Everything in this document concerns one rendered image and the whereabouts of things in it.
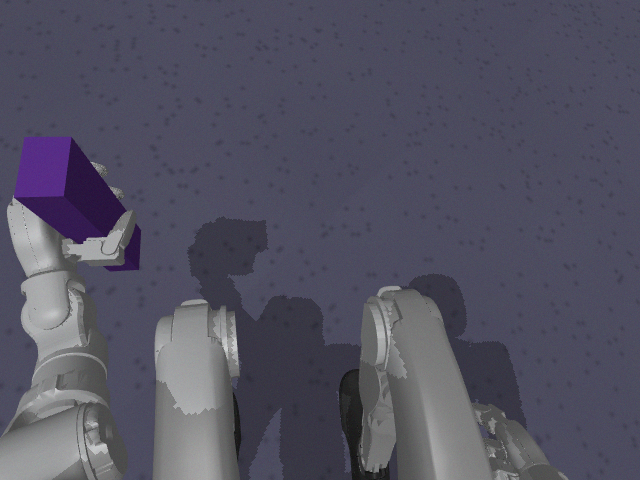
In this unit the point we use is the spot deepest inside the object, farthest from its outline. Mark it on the left robot hand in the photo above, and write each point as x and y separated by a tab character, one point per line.
39	247

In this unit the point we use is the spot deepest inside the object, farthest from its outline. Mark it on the carton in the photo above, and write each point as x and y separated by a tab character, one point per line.
58	183

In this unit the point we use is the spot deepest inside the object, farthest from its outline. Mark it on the right robot foot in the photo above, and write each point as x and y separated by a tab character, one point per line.
351	411

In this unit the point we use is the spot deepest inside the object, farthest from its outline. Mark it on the right robot hand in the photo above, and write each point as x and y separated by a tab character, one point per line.
515	450

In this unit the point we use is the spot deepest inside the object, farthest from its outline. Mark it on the left robot arm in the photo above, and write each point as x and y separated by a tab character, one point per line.
63	428

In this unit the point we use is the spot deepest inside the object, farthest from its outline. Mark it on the right robot arm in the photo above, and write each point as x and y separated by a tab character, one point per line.
542	472

